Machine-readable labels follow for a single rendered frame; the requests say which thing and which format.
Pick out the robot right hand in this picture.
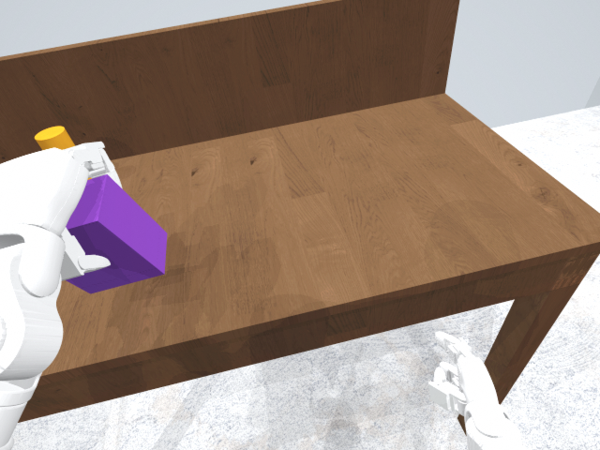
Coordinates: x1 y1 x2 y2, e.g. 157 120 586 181
428 331 499 416

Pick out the robot right forearm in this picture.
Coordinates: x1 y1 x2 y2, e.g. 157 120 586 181
464 399 527 450

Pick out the robot left hand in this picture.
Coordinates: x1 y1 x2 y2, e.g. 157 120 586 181
0 142 122 281

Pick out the table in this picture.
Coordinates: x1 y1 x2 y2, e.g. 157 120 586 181
0 0 600 437

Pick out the robot left forearm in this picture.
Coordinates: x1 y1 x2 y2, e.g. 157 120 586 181
0 224 66 450

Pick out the sponge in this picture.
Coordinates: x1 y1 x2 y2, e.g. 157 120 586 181
66 174 167 294

